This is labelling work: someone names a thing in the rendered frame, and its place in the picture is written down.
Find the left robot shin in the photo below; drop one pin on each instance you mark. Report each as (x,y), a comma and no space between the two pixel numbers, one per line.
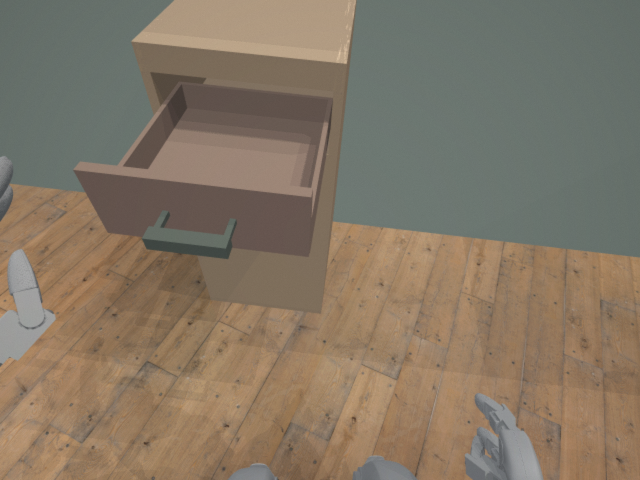
(260,465)

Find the drawer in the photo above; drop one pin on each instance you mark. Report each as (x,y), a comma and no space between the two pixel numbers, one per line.
(211,153)

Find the right robot hand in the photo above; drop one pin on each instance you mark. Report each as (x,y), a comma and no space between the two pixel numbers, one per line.
(512,454)

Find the handle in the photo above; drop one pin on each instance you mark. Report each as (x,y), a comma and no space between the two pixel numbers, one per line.
(188,242)

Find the left robot hand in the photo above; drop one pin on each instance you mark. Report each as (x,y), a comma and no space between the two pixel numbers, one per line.
(19,331)

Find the cabinet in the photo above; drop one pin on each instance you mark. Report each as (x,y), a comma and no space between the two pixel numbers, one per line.
(289,46)

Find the robot right thigh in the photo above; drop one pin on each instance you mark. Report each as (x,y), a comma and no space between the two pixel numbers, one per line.
(383,470)

